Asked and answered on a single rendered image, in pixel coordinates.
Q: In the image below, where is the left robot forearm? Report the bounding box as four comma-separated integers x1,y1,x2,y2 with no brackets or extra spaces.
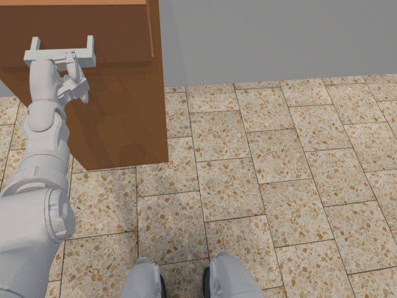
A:
0,101,70,197

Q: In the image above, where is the robot left thigh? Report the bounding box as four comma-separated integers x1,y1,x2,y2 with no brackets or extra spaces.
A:
119,263,161,298

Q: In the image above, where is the cabinet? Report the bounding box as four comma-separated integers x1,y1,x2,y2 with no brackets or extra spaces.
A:
0,0,169,171

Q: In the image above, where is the robot right thigh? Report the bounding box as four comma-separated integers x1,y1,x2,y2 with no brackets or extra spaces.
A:
210,255,265,298

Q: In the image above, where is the left robot hand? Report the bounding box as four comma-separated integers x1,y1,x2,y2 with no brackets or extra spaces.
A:
29,49,90,110

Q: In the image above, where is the drawer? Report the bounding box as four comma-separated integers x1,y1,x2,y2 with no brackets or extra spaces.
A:
0,0,152,67

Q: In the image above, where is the handle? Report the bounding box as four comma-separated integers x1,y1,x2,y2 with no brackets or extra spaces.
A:
24,35,96,68

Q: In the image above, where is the left robot upper arm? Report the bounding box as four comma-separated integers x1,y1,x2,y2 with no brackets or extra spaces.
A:
0,187,76,298

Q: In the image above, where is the robot thigh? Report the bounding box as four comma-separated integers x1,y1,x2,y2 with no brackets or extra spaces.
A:
119,263,161,298
210,255,265,298

